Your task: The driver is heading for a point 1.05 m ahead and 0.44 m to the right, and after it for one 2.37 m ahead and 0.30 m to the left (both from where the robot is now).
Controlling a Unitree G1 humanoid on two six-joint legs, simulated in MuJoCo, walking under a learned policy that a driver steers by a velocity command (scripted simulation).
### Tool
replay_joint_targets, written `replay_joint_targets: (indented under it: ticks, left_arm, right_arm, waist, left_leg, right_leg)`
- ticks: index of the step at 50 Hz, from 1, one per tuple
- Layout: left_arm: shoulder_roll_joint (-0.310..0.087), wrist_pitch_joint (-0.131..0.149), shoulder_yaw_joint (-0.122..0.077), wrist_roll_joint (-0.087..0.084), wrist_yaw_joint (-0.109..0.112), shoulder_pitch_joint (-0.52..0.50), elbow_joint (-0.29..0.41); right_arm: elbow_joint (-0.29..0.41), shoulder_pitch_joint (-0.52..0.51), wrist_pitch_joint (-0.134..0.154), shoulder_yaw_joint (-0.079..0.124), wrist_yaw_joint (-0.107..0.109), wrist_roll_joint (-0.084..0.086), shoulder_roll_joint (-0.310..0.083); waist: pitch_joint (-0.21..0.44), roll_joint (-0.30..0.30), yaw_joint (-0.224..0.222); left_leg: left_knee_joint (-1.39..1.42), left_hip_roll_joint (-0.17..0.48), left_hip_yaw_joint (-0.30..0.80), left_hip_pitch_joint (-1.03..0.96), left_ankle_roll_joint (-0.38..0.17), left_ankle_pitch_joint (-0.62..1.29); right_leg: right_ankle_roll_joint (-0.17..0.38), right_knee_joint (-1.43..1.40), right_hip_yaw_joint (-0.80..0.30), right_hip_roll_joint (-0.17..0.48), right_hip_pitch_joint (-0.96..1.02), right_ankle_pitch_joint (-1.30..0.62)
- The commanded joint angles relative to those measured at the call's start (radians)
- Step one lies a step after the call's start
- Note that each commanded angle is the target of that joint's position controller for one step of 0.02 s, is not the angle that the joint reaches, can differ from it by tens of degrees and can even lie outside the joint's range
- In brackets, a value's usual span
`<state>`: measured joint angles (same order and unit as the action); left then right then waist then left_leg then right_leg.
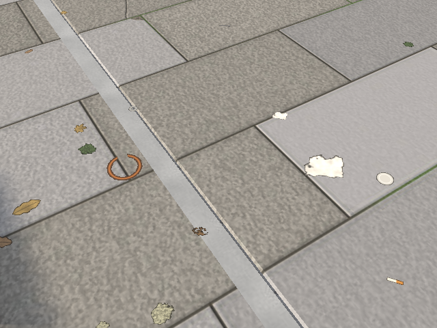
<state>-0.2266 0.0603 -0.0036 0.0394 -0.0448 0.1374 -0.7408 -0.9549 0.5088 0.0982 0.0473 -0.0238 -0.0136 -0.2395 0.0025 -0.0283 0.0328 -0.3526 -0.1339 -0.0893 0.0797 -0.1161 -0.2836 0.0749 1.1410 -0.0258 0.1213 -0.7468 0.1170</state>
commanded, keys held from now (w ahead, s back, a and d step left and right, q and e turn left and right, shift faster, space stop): w+shift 0.08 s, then w+e+shift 0.92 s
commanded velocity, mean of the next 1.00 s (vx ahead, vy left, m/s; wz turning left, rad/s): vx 1.00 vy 0.00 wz -0.69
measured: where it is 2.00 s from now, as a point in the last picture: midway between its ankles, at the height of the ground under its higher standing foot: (345, 144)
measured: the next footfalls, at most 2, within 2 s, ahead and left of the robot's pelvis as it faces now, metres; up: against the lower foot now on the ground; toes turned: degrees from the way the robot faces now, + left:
right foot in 0.24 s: +0.44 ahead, -0.08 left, +0.00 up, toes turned -7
left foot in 0.68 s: +0.91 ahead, +0.00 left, +0.00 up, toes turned -26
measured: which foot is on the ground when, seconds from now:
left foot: down 0.00-0.26, up 0.28-0.66, down 0.68-1.00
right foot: up 0.00-0.22, down 0.24-0.68, up 0.70-1.00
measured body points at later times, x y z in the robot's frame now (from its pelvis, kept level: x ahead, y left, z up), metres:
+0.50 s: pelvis +0.48 -0.05 +0.00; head +0.50 -0.05 +0.45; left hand +0.46 +0.23 -0.13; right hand +0.66 -0.32 -0.06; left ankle +0.66 +0.10 -0.66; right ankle +0.40 -0.07 -0.74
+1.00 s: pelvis +0.93 -0.16 -0.01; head +0.94 -0.18 +0.44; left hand +1.29 -0.15 -0.05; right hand +0.69 -0.33 -0.13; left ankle +0.88 +0.02 -0.74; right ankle +1.00 -0.34 -0.67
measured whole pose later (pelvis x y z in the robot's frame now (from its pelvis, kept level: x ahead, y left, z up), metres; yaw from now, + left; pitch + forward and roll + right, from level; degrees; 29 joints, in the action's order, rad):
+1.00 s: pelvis +0.93 -0.16 -0.01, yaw -41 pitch +1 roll +3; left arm -0.33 0.00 -0.04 0.03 -0.09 -0.03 -0.61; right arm -0.93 0.51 0.11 0.06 0.00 -0.02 -0.32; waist -0.02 -0.04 0.07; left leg -0.24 0.00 -0.27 -0.13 0.03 -0.37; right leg 0.13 0.97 0.08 0.07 -0.81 0.02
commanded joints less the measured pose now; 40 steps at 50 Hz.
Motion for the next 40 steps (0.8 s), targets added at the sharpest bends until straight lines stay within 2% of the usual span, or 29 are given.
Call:
replay_joint_targets:
  ticks: [1,4,6,8,9,10,11,12,13,14,15,16,17,19,20,22,24,26,28,30,31,32,33,34,35,36,37,38,40]
  left_arm:
    - [-0.061,0.009,-0.002,-0.005,-0.009,-0.121,0.08]
    - [-0.037,0.017,0.012,-0.02,-0.022,-0.216,0.099]
    - [-0.047,0.017,0.012,-0.027,-0.017,-0.239,0.094]
    - [-0.079,0.019,0.002,-0.019,-0.009,-0.229,0.083]
    - [-0.099,0.017,-0.006,-0.019,-0.003,-0.183,0.07]
    - [-0.131,0.016,-0.019,-0.02,0.001,-0.058,0.036]
    - [-0.17,0.015,-0.039,-0.025,0.008,0.147,-0.035]
    - [-0.203,0.011,-0.063,-0.02,0.02,0.36,-0.099]
    - [-0.263,-0.002,-0.087,-0.013,0.036,0.443,-0.124]
    - [-0.315,-0.011,-0.106,0.003,0.032,0.368,-0.125]
    - [-0.255,-0.008,-0.109,-0.012,0.023,0.302,-0.107]
    - [-0.213,-0.005,-0.102,-0.02,0.022,0.277,-0.117]
    - [-0.176,-0.001,-0.097,-0.018,0.023,0.258,-0.13]
    - [-0.148,0.013,-0.081,-0.028,0.037,0.243,-0.139]
    - [-0.15,0.023,-0.079,-0.037,0.038,0.246,-0.14]
    - [-0.183,0.041,-0.085,-0.042,0.035,0.251,-0.129]
    - [-0.193,0.048,-0.091,-0.038,0.033,0.266,-0.121]
    - [-0.213,0.049,-0.102,-0.047,0.026,0.304,-0.123]
    - [-0.231,0.046,-0.109,-0.055,0.024,0.335,-0.125]
    - [-0.242,0.039,-0.114,-0.053,0.035,0.332,-0.121]
    - [-0.263,0.038,-0.119,-0.048,0.039,0.328,-0.119]
    - [-0.303,0.037,-0.127,-0.04,0.039,0.304,-0.111]
    - [-0.315,0.041,-0.131,-0.033,0.034,0.248,-0.096]
    - [-0.194,0.051,-0.1,-0.026,0.033,0.227,-0.064]
    - [-0.063,0.047,-0.061,-0.089,0.036,0.36,0.0]
    - [-0.15,0.027,-0.06,-0.061,0.049,0.309,-0.018]
    - [-0.183,0.015,-0.069,-0.038,0.042,0.206,-0.021]
    - [-0.176,0.005,-0.071,-0.028,0.029,0.161,-0.015]
    - [-0.127,-0.022,-0.062,-0.004,-0.001,0.112,0.021]
  right_arm:
    - [0.075,-0.059,0.041,0.008,-0.006,0.02,-0.084]
    - [0.045,0.02,0.053,0.006,0.004,0.034,-0.109]
    - [0.025,0.052,0.049,0.003,0.011,0.019,-0.131]
    - [0.01,0.059,0.036,0.005,0.031,-0.002,-0.163]
    - [0.005,0.057,0.021,0.009,0.047,-0.018,-0.182]
    - [0.003,0.039,0.005,0.014,0.062,-0.036,-0.201]
    - [0.014,-0.003,-0.011,0.021,0.072,-0.05,-0.217]
    - [0.035,-0.07,-0.019,0.029,0.074,-0.05,-0.237]
    - [0.072,-0.111,-0.001,0.008,0.058,-0.057,-0.141]
    - [0.137,-0.023,0.025,-0.013,0.023,0.009,-0.058]
    - [0.162,-0.149,0.044,-0.017,0.031,-0.002,-0.12]
    - [0.191,-0.231,0.058,-0.017,0.028,-0.006,-0.138]
    - [0.201,-0.261,0.06,-0.024,0.028,-0.018,-0.124]
    - [0.23,-0.275,0.023,-0.035,0.015,-0.06,-0.096]
    - [0.243,-0.281,0.005,-0.037,0.009,-0.068,-0.089]
    - [0.306,-0.397,-0.014,-0.049,0.0,-0.067,-0.083]
    - [0.364,-0.535,-0.01,-0.061,-0.01,-0.048,-0.076]
    - [0.382,-0.586,-0.006,-0.068,-0.015,-0.03,-0.068]
    - [0.397,-0.613,-0.006,-0.063,-0.009,-0.018,-0.09]
    - [0.402,-0.597,-0.005,-0.054,0.001,-0.018,-0.119]
    - [0.385,-0.533,-0.003,-0.039,0.011,-0.018,-0.153]
    - [0.35,-0.394,0.002,-0.018,0.025,-0.012,-0.197]
    - [0.302,-0.196,0.005,0.005,0.045,-0.013,-0.243]
    - [0.272,0.02,0.006,0.032,0.067,-0.041,-0.313]
    - [0.282,-0.049,0.004,0.045,0.058,-0.069,-0.373]
    - [0.296,-0.148,-0.008,0.051,0.047,-0.055,-0.296]
    - [0.303,-0.215,-0.01,0.027,0.043,-0.046,-0.19]
    - [0.279,-0.226,-0.011,0.017,0.039,-0.046,-0.146]
    - [0.215,-0.177,0.001,0.007,0.038,-0.04,-0.116]
  waist:
    - [-0.184,-0.004,-0.028]
    - [-0.172,0.017,0.011]
    - [-0.148,0.053,0.024]
    - [-0.087,0.108,0.006]
    - [-0.043,0.148,-0.024]
    - [0.029,0.173,-0.092]
    - [0.127,0.184,-0.18]
    - [0.199,0.162,-0.289]
    - [0.231,0.014,-0.26]
    - [0.304,-0.316,-0.114]
    - [0.224,-0.077,-0.147]
    - [0.122,0.024,-0.124]
    - [0.04,0.113,-0.076]
    - [-0.031,0.117,-0.003]
    - [-0.051,0.097,0.012]
    - [-0.115,0.07,0.003]
    - [-0.155,0.043,-0.031]
    - [-0.122,0.004,-0.075]
    - [-0.087,-0.022,-0.105]
    - [-0.054,-0.03,-0.094]
    - [0.001,-0.032,-0.066]
    - [0.094,-0.033,0.007]
    - [0.184,-0.03,0.122]
    - [0.322,0.076,0.185]
    - [0.476,0.453,0.042]
    - [0.365,0.318,0.039]
    - [0.208,0.174,0.051]
    - [0.109,0.081,0.038]
    - [0.026,0.11,0.004]
  left_leg:
    - [0.343,0.215,0.178,0.222,-0.086,0.146]
    - [0.391,0.236,0.122,0.11,-0.047,0.465]
    - [0.349,0.25,0.053,-0.089,-0.014,0.747]
    - [0.234,0.283,0.002,-0.258,0.019,1.135]
    - [0.13,0.303,-0.016,-0.314,0.035,1.306]
    - [-0.052,0.324,-0.032,-0.332,0.048,1.418]
    - [-0.298,0.333,-0.045,-0.306,0.057,1.444]
    - [-0.616,0.31,-0.058,-0.143,0.052,1.292]
    - [-0.953,0.206,-0.028,0.162,0.029,0.471]
    - [-1.268,0.04,0.095,0.658,0.093,-0.195]
    - [-1.218,0.12,0.192,0.757,0.053,-0.058]
    - [-1.127,0.16,0.196,0.734,0.047,0.01]
    - [-1.039,0.192,0.184,0.681,0.053,0.022]
    - [-0.946,0.225,0.177,0.602,0.097,-0.014]
    - [-0.898,0.238,0.165,0.595,0.117,-0.039]
    - [-0.728,0.248,0.113,0.572,0.151,0.006]
    - [-0.509,0.23,0.078,0.497,0.168,0.198]
    - [-0.349,0.193,0.065,0.384,0.156,0.383]
    - [-0.271,0.167,0.07,0.345,0.139,0.437]
    - [-0.168,0.142,0.088,0.279,0.124,0.39]
    - [-0.151,0.115,0.091,0.187,0.115,0.328]
    - [-0.158,0.104,0.099,0.035,0.105,0.247]
    - [-0.185,0.154,0.117,-0.182,0.096,0.17]
    - [-0.204,0.36,0.319,-0.41,0.074,-0.177]
    - [0.011,0.656,0.906,-0.59,-0.034,-0.364]
    - [0.081,0.607,0.948,-0.467,-0.048,-0.546]
    - [0.08,0.545,0.743,-0.319,-0.032,-0.473]
    - [0.087,0.507,0.594,-0.192,-0.023,-0.273]
    - [0.113,0.456,0.393,-0.056,0.002,-0.07]
  right_leg:
    - [-0.016,-0.252,0.06,0.015,0.041,-0.204]
    - [0.014,-0.467,0.129,-0.038,0.167,-0.366]
    - [0.042,-0.557,0.176,-0.083,0.154,-0.341]
    - [0.07,-0.591,0.211,-0.164,0.188,-0.226]
    - [0.079,-0.587,0.221,-0.209,0.235,-0.144]
    - [0.098,-0.586,0.212,-0.24,0.349,-0.09]
    - [0.122,-0.588,0.193,-0.254,0.526,-0.047]
    - [0.158,-0.631,0.127,-0.211,0.766,0.012]
    - [0.186,-0.521,-0.108,-0.034,0.982,0.167]
    - [0.406,-0.737,-0.756,0.172,1.255,0.313]
    - [0.366,-0.854,-0.752,0.144,1.189,0.294]
    - [0.328,-0.883,-0.635,0.118,1.038,0.229]
    - [0.291,-0.909,-0.548,0.076,0.878,0.135]
    - [0.264,-0.936,-0.438,-0.004,0.664,0.057]
    - [0.265,-0.95,-0.414,-0.026,0.6,0.052]
    - [0.263,-1.013,-0.368,-0.063,0.445,0.023]
    - [0.23,-1.037,-0.327,-0.107,0.353,-0.093]
    - [0.181,-1.023,-0.309,-0.122,0.373,-0.249]
    - [0.156,-0.994,-0.327,-0.098,0.484,-0.359]
    - [0.12,-0.9,-0.337,-0.09,0.595,-0.477]
    - [0.097,-0.792,-0.34,-0.09,0.642,-0.622]
    - [0.076,-0.606,-0.336,-0.095,0.65,-0.697]
    - [0.06,-0.37,-0.322,-0.131,0.549,-0.624]
    - [0.065,-0.031,-0.26,-0.183,0.393,-0.242]
    - [0.032,0.267,-0.145,-0.276,0.115,0.381]
    - [0.054,0.324,-0.104,-0.176,-0.01,0.285]
    - [0.052,0.278,-0.079,-0.126,-0.028,0.194]
    - [0.046,0.235,-0.065,-0.093,-0.008,0.163]
    - [0.038,0.191,-0.063,-0.045,0.016,0.165]
Keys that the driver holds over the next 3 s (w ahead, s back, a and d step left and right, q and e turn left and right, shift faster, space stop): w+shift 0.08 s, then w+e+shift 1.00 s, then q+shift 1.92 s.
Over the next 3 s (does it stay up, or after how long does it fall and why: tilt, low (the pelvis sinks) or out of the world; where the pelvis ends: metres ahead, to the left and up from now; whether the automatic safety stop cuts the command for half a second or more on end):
stays up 1.27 -0.49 0.00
